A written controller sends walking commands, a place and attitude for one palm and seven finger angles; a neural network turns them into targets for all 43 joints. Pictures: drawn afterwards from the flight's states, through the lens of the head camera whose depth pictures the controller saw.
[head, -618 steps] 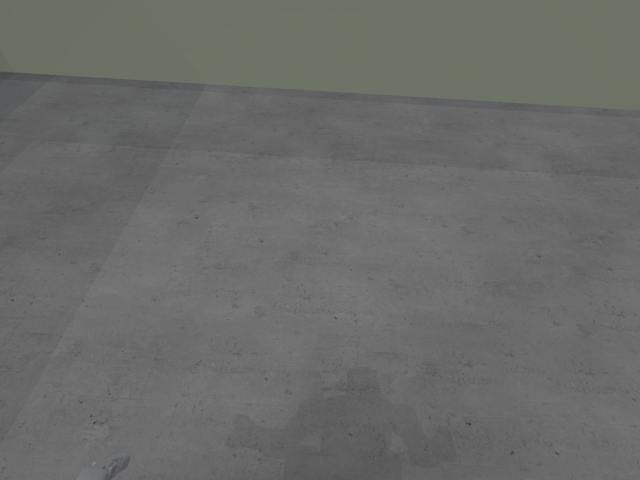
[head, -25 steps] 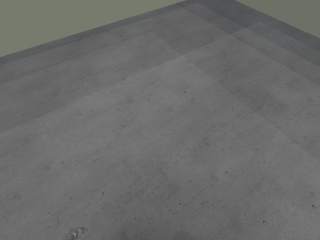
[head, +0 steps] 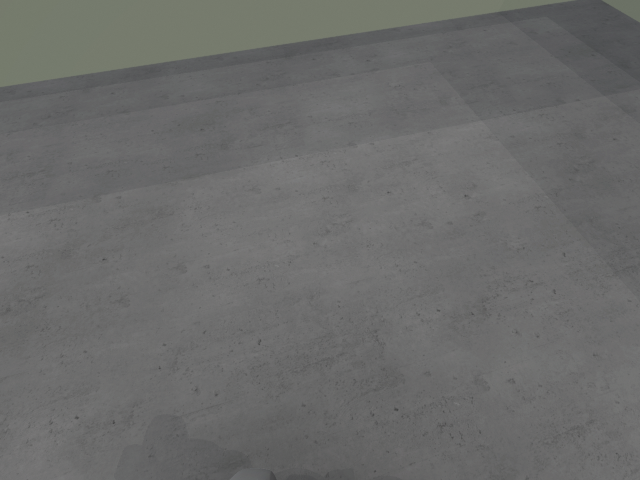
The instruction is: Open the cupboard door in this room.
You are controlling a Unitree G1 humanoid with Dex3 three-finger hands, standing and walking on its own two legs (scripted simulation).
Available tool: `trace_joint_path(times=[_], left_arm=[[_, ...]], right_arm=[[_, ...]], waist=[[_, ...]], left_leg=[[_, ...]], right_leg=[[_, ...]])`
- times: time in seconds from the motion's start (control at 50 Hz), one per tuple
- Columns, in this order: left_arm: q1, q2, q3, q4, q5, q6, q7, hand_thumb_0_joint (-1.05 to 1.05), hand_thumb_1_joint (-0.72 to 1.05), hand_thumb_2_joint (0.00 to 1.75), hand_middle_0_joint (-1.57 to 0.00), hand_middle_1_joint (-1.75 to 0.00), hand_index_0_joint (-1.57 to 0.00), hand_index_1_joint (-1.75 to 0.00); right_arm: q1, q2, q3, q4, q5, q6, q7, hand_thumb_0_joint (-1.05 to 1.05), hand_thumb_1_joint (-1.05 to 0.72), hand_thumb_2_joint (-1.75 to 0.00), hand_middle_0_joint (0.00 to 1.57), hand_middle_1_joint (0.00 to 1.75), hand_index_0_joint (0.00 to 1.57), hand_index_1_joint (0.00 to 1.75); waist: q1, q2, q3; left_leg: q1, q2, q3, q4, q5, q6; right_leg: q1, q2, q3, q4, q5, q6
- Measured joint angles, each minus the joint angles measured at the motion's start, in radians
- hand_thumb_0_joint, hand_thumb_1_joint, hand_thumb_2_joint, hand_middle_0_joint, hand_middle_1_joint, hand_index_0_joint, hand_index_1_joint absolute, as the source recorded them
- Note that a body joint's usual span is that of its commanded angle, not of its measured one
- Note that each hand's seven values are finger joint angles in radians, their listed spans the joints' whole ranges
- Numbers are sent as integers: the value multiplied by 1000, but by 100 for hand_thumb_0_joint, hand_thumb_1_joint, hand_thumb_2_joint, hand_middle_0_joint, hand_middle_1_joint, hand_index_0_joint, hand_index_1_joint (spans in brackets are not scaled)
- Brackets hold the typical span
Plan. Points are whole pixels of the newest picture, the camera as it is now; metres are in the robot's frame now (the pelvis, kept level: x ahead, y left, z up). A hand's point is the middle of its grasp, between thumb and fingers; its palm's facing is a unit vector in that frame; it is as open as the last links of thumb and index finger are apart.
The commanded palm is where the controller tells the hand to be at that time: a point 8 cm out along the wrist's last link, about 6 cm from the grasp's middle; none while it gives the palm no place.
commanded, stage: turn or walk to find it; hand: left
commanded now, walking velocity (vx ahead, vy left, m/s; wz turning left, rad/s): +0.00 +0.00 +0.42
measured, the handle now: out of the picture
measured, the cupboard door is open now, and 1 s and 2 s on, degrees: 0 0 0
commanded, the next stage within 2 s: none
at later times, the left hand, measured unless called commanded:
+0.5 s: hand out of the picture +0.04 +0.24 -0.16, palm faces +0.20 -0.94 -0.26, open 7.4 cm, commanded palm none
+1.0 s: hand out of the picture -0.09 +0.15 -0.16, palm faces +0.45 -0.85 -0.26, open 7.3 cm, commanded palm none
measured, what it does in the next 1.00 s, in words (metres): steps on the spot, turning left: left foot, then right foot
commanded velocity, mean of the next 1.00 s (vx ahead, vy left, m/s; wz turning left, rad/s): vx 0.00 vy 0.00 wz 0.42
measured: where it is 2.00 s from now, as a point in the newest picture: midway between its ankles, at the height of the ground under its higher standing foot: outside the picture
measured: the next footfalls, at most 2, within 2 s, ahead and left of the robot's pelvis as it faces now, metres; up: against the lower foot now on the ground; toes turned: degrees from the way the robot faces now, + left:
left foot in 0.08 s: +0.01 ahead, +0.14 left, +0.00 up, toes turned +7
right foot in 0.58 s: +0.02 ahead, -0.11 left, +0.00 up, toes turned +10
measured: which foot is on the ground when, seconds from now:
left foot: up 0.00-0.06, down 0.08-0.58, up 0.60-1.00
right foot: down 0.00-0.10, up 0.12-0.56, down 0.58-1.00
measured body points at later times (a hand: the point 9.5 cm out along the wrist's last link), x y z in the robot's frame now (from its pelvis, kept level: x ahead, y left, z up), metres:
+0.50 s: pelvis -0.03 +0.01 +0.00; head +0.01 +0.02 +0.45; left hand +0.03 +0.29 -0.14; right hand +0.07 -0.22 -0.15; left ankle -0.03 +0.13 -0.74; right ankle -0.01 -0.13 -0.70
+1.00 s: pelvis -0.04 -0.04 +0.00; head +0.00 -0.04 +0.45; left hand -0.12 +0.20 -0.14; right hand +0.11 -0.25 -0.16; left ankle -0.14 +0.09 -0.68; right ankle -0.02 -0.12 -0.74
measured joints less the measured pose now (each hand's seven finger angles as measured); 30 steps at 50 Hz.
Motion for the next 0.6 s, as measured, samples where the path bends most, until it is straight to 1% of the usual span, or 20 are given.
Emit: trace_joint_path(times=[0.04,0.06,0.08,0.1,0.12,0.14,0.16,0.18,0.22,0.26,0.3,0.36,0.44,0.52,0.56,0.58,0.6], left_arm=[[6,15,6,10,1,5,-1,0,91,90,-21,-30,-21,-30],[8,24,9,16,-1,8,-1,0,91,90,-21,-30,-21,-30],[13,33,12,21,-4,12,-1,0,91,90,-21,-30,-21,-30],[15,45,17,25,-8,18,-2,0,91,90,-21,-30,-21,-30],[11,59,21,30,-12,29,-1,0,91,90,-21,-30,-20,-30],[8,68,23,32,-13,41,1,0,91,90,-21,-30,-20,-30],[5,75,25,35,-12,53,3,0,91,90,-21,-30,-20,-30],[-1,79,27,38,-12,61,2,0,91,90,-21,-30,-20,-30],[-19,83,31,36,-12,66,-3,0,91,90,-20,-30,-20,-30],[-38,86,32,24,-12,60,-9,0,91,90,-20,-30,-20,-30],[-57,88,32,9,-12,53,-11,0,91,90,-20,-30,-20,-30],[-84,87,31,-10,-13,49,-10,0,91,90,-20,-30,-20,-30],[-123,78,29,-33,-16,52,-7,0,91,90,-20,-30,-20,-30],[-160,57,21,-57,-22,45,-7,0,91,90,-20,-30,-20,-30],[-168,45,16,-70,-25,33,-9,0,91,90,-20,-30,-20,-30],[-167,41,13,-77,-25,24,-9,0,91,90,-20,-30,-20,-30],[-168,28,11,-77,-20,14,-7,0,91,90,-20,-30,-20,-30]], right_arm=[[-24,8,8,-14,4,-10,0,1,-91,-90,20,30,20,30],[-33,12,11,-21,5,-17,0,1,-91,-90,20,30,20,30],[-39,14,14,-30,5,-25,2,1,-91,-90,20,30,20,30],[-47,21,16,-35,2,-36,3,1,-91,-90,20,30,20,30],[-54,32,19,-40,1,-43,3,1,-91,-90,20,30,20,30],[-58,40,23,-46,-1,-46,4,1,-91,-90,20,30,20,30],[-58,46,28,-50,-2,-49,3,1,-91,-90,20,30,20,30],[-56,51,31,-53,-4,-51,-1,1,-91,-90,20,30,20,30],[-49,57,35,-57,-6,-51,-8,1,-90,-90,20,30,20,30],[-41,60,38,-56,-5,-52,-10,1,-90,-90,20,30,21,30],[-30,64,40,-54,-4,-54,-10,1,-90,-90,20,30,21,30],[-7,69,37,-52,-4,-55,-8,1,-90,-90,20,30,21,30],[31,68,29,-47,-9,-50,-5,1,-90,-90,20,30,21,30],[67,54,16,-39,-15,-38,-5,1,-90,-90,20,30,21,30],[85,44,8,-33,-14,-31,-4,1,-90,-90,20,30,21,30],[95,39,4,-31,-11,-28,-4,1,-90,-90,20,30,21,30],[99,29,-2,-26,-7,-25,-4,1,-90,-90,20,30,21,30]], waist=[[9,-12,3],[10,-18,2],[10,-21,-2],[11,-35,-4],[16,-56,-2],[20,-64,-2],[21,-65,-7],[18,-61,-12],[11,-49,-19],[7,-41,-20],[4,-38,-21],[-7,-33,-22],[-33,-19,-21],[-62,7,-15],[-69,21,-17],[-69,23,-21],[-71,45,-16]], left_leg=[[40,-5,24,-102,18,10],[66,-8,36,-167,54,14],[97,-9,47,-248,119,21],[112,-20,51,-285,134,46],[110,-33,54,-278,131,65],[109,-37,53,-271,126,79],[112,-36,48,-274,125,87],[117,-35,40,-286,131,91],[127,-34,19,-320,155,94],[136,-38,3,-355,182,97],[141,-44,-9,-383,204,98],[139,-53,-27,-404,225,96],[118,-60,-56,-401,238,87],[77,-67,-92,-374,242,66],[48,-73,-109,-346,238,51],[29,-80,-115,-322,230,41],[9,-74,-126,-279,200,43]], right_leg=[[-10,-12,-17,24,-8,11],[-15,-19,-26,41,-16,18],[-24,-25,-36,67,-27,27],[-40,-41,-35,106,-42,37],[-64,-48,0,168,-107,56],[-94,-38,42,247,-172,69],[-122,-24,78,323,-205,78],[-147,-12,106,390,-210,85],[-186,3,147,487,-176,97],[-214,8,180,536,-134,107],[-230,7,204,552,-102,117],[-233,8,224,529,-88,128],[-203,23,230,432,-117,130],[-141,52,222,268,-125,118],[-88,67,212,137,-62,111],[-52,69,205,53,-11,98],[-44,80,190,37,3,61]])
